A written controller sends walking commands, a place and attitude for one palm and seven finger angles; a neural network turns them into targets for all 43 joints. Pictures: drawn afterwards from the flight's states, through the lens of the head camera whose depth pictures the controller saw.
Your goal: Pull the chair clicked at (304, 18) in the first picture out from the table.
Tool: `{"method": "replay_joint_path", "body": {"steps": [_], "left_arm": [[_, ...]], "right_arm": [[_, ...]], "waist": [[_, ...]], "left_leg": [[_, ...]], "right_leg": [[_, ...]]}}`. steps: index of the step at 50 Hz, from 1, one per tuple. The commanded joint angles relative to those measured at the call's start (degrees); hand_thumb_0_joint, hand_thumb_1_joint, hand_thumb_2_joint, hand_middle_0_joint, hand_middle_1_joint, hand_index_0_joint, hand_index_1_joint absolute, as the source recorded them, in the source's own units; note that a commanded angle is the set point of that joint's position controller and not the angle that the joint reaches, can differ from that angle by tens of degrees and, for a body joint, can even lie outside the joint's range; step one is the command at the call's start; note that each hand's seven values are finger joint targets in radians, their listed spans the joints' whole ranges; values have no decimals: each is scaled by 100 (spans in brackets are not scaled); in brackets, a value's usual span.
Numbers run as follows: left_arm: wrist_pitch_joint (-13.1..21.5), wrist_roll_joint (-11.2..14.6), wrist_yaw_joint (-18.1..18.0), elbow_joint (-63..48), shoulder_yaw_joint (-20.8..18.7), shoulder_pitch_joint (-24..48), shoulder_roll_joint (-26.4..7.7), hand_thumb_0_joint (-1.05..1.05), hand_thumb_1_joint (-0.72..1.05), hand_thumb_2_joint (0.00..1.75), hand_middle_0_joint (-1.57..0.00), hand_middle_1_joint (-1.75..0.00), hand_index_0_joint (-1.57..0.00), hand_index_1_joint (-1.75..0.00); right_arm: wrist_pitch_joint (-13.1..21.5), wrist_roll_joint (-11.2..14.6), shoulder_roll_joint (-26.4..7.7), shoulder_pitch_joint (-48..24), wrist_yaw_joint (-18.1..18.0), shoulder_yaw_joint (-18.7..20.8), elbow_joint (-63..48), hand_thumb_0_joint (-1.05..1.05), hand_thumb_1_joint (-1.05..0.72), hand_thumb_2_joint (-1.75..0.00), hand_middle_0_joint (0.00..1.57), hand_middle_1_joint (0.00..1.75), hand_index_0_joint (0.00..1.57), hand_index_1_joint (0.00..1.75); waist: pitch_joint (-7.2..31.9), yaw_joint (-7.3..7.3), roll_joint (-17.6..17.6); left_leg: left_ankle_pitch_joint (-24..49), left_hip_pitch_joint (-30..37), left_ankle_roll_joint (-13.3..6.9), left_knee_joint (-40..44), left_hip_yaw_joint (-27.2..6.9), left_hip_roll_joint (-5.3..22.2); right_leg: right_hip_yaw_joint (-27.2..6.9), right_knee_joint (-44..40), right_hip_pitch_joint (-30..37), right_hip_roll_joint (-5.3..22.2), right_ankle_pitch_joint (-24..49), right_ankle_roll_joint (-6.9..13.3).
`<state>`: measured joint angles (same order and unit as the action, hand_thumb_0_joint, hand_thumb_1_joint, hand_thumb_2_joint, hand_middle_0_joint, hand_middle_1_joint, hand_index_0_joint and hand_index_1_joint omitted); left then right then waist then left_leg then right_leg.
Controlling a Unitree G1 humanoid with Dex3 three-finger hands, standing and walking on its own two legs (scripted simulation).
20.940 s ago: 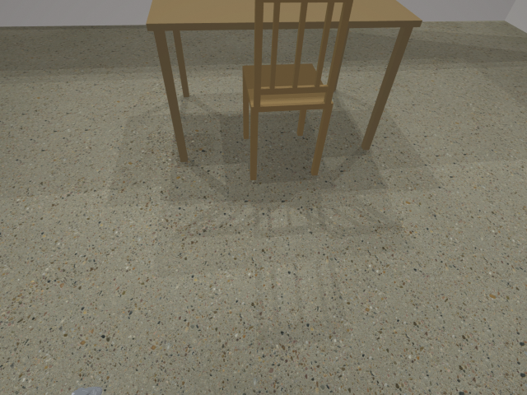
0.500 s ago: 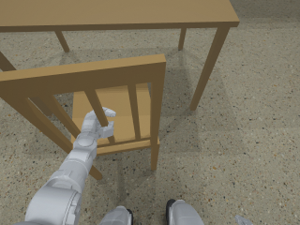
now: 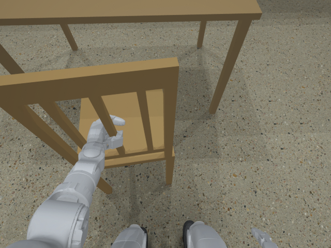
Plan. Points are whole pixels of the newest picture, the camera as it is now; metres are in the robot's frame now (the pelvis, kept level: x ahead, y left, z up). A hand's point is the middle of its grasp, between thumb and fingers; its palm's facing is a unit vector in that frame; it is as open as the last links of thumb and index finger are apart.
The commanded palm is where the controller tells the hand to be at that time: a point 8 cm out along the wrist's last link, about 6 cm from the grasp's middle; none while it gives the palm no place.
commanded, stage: step backward, pulling the chair out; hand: left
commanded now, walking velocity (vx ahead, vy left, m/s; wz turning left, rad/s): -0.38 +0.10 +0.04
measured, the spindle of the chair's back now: (111, 129) +0.41 +0.16 -0.04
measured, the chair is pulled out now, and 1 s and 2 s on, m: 0.32 0.46 0.61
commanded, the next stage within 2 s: stop walking, hand still on the chair in 1.12 s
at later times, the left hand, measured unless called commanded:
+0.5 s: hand (115, 163) +0.32 +0.14 -0.05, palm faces +0.00 -0.98 -0.20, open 5.4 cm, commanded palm +0.33 +0.19 -0.05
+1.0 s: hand (110, 191) +0.25 +0.14 -0.05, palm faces -0.03 -0.98 -0.20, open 5.3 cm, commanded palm +0.25 +0.19 -0.04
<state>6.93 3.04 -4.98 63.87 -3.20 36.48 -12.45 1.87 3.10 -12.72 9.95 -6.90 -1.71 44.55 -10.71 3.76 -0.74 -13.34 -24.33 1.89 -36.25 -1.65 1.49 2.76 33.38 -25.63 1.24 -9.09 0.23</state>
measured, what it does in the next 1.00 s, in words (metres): walks backwards: left foot, then right foot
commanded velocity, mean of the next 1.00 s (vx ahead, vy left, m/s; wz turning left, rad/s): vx -0.37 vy -0.02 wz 0.04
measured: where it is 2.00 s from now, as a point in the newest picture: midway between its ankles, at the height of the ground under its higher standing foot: outside the picture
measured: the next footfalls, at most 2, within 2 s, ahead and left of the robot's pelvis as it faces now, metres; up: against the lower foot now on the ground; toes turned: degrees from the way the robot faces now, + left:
left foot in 0.54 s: -0.07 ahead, +0.13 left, +0.00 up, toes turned -3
right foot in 0.70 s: -0.08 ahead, -0.13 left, +0.00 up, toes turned -4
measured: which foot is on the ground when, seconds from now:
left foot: down 0.00-0.40, up 0.42-0.52, down 0.54-1.00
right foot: down 0.00-0.56, up 0.58-0.68, down 0.70-1.00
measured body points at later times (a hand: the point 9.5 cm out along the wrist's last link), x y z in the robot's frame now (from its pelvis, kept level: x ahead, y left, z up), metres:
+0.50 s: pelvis -0.06 +0.01 +0.00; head +0.01 +0.00 +0.44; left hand +0.31 +0.19 -0.04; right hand +0.03 -0.25 -0.14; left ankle -0.01 +0.13 -0.71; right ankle +0.04 -0.13 -0.72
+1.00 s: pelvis -0.14 +0.02 +0.00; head -0.06 +0.02 +0.44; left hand +0.24 +0.19 -0.04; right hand -0.06 -0.26 -0.12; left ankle -0.07 +0.14 -0.72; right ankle -0.06 -0.12 -0.72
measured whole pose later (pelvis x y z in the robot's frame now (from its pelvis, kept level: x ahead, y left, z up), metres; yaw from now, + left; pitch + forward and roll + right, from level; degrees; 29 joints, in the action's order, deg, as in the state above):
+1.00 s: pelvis -0.14 +0.02 +0.00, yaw -1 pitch +0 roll +0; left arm 4.8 2.7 -5.2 62.2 -1.7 35.6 -12.2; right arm 2.3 3.2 -15.7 10.5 -7.7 -1.4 43.9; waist -10.9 4.1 0.8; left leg -10.6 -22.9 0.4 -33.9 -1.3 -0.3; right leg 1.6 35.3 -24.4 3.3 -13.4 -1.1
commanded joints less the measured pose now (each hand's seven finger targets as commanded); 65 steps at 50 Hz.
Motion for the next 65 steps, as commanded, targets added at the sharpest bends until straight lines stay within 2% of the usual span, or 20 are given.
{"method": "replay_joint_path", "body": {"steps": [1, 4, 8, 11, 14, 17, 20, 24, 27, 30, 33, 36, 39, 42, 46, 50, 54, 59, 62, 65], "left_arm": [[424, -107, -73, -1338, -101, 1969, -1398, 0, 90, 90, -50, -145, -50, -145], [279, -79, -71, -1321, -40, 1859, -1239, 0, 90, 90, -50, -145, -50, -145], [375, -93, -127, -1658, 86, 1932, -1003, 0, 90, 90, -50, -145, -50, -145], [449, -47, -61, -1765, 128, 2353, -821, 0, 90, 90, -50, -145, -50, -145], [526, -129, 6, -1389, 66, 2174, -931, 0, 90, 90, -50, -145, -50, -145], [578, -203, -5, -1500, 77, 2291, -1103, 0, 90, 90, -50, -145, -50, -145], [549, -124, -106, -1330, -70, 1906, -1481, 0, 90, 90, -50, -145, -50, -145], [328, -120, -109, -1359, -133, 1743, -1331, 0, 90, 90, -50, -145, -50, -145], [267, -130, -121, -1474, -55, 1828, -1126, 0, 90, 90, -50, -145, -50, -145], [326, -175, -77, -1918, 238, 2492, -663, 0, 90, 90, -50, -145, -50, -145], [445, -176, -125, -1413, -37, 2151, -814, 0, 90, 90, -50, -145, -50, -145], [584, -283, -10, -1349, 120, 2305, -795, 0, 90, 90, -50, -145, -50, -145], [565, -197, -76, -1350, -187, 2100, -1441, 0, 90, 90, -50, -145, -50, -145], [421, -132, -48, -1357, -177, 1953, -1512, 0, 90, 90, -50, -145, -50, -145], [244, -89, -70, -1416, -102, 1817, -1287, 0, 90, 90, -50, -145, -50, -145], [317, -79, -24, -1677, 115, 2234, -808, 0, 90, 90, -50, -145, -50, -145], [416, -72, 60, -1202, 41, 2060, -870, 0, 90, 90, -50, -145, -50, -145], [352, -95, 93, -1050, -118, 1898, -1425, 0, 90, 90, -50, -145, -50, -145], [396, -111, -16, -2090, -128, 1307, -1287, 0, 90, 90, -50, -145, -50, -145], [186, -121, -100, -2466, -184, 765, -1085, 0, 90, 90, -50, -145, -50, -145]], "right_arm": [[164, 75, -929, 415, -147, 316, -448, 0, -90, -90, 20, 30, 20, 30], [164, 72, -928, 409, -153, 197, -448, 0, -90, -90, 20, 30, 20, 30], [114, 8, -1090, 124, -143, 310, -787, 0, -90, -90, 20, 30, 20, 30], [184, -37, -968, 241, -154, 255, -650, 0, -90, -90, 20, 30, 20, 30], [310, -47, -1049, 456, -105, 323, -415, 0, -90, -90, 20, 30, 20, 30], [325, -15, -953, 225, -107, 339, -535, 0, -90, -90, 20, 30, 20, 30], [394, 87, -879, 483, -134, 317, -370, 0, -90, -90, 20, 30, 20, 30], [399, 12, -865, 395, -147, 100, -275, 0, -90, -90, 20, 30, 20, 30], [343, 0, -1148, 377, -200, 235, -370, 0, -90, -90, 20, 30, 20, 30], [230, -162, -887, 154, -83, 191, -599, 0, -90, -90, 20, 30, 20, 30], [311, -132, -962, 591, -11, 299, -275, 0, -90, -90, 20, 30, 20, 30], [309, -96, -964, 363, 67, 292, -320, 0, -90, -90, 20, 30, 20, 30], [298, 30, -1031, 524, -86, 363, -333, 0, -90, -90, 20, 30, 20, 30], [296, 62, -907, 219, -129, 266, -501, 0, -90, -90, 20, 30, 20, 30], [283, 22, -1035, 347, -198, 203, -448, 0, -90, -90, 20, 30, 20, 30], [181, -92, -940, 91, -59, 222, -689, 0, -90, -90, 20, 30, 20, 30], [345, -66, -1077, 570, -7, 286, -356, 0, -90, -90, 20, 30, 20, 30], [404, 115, -1024, 389, -64, 318, -571, 0, -90, -90, 20, 30, 20, 30], [412, 1, -853, 338, -75, 244, -708, 0, -90, -90, 20, 30, 20, 30], [416, -108, -800, 115, -114, 115, -838, 0, -90, -90, 20, 30, 20, 30]], "waist": [[3516, -80, 429], [3159, -88, 614], [2747, -215, -1097], [3021, -174, -1299], [3132, -146, -763], [2777, -168, -656], [2899, -166, 964], [2957, -177, 749], [2999, -237, -138], [2955, -221, -1795], [3481, -187, -602], [3102, -148, -1033], [3804, -60, -7], [3439, -134, 469], [3143, -120, 452], [3058, -255, -1856], [3273, -211, -1038], [2613, -209, 7], [2844, -200, 413], [2586, -184, 96]], "left_leg": [[-582, 984, 65, -629, -158, 42], [-857, 1184, -4, -231, -189, -13], [-400, 516, -674, 1807, -1224, 1287], [954, 870, -992, 1464, -1522, 1605], [2385, 1446, -684, 646, -1000, 1278], [242, 310, -360, 629, -519, 886], [-1041, 1087, 23, -1075, 51, -82], [-1153, 780, 22, -415, -331, -20], [2058, 1179, -290, 1097, -852, 804], [2810, 1253, -830, 1339, -1541, 1592], [5491, 2873, -838, 129, -1369, 1579], [4005, 1737, -390, -1, -922, 1214], [2372, 1286, -13, -347, -284, 578], [-802, 760, 75, -737, -320, 90], [1211, 1290, -109, 737, -430, 426], [1473, 1273, -942, 1654, -1810, 1639], [3303, 2415, -865, 615, -1427, 1487], [-417, 634, -220, 220, -424, 547], [-721, 1689, -3, -1146, -77, 12], [-386, 1284, -278, 816, -593, 378]], "right_leg": [[-1298, -1058, 1533, 1786, 2027, 529], [-986, -1323, 1091, 1721, 551, 507], [-204, 476, 1169, 244, -1598, -61], [-290, 995, 1154, 99, -1347, 7], [-382, -181, 1390, 225, 206, -1], [-746, -208, 1368, 697, -650, 215], [-1829, -1788, 318, 1884, -1617, 692], [-1139, -1007, 1356, 1863, 1225, 712], [-386, 150, 1319, 690, 1304, 29], [-307, 1623, 615, 283, -1553, -4], [-363, 299, 607, 229, -374, 47], [-473, -318, 1429, 609, 1484, 206], [-1013, -334, 2470, 1307, 3971, 420], [-1234, -834, 1983, 1938, 2839, 662], [-534, -501, 1602, 1192, 1747, 208], [-273, 1402, 800, 132, -1878, 19], [-341, -258, 925, 36, -960, -18], [-1069, -1022, 1145, 991, -1225, 363], [-1363, -1517, 84, 1786, -1908, 871], [-634, -663, 856, 927, -1510, 369]]}}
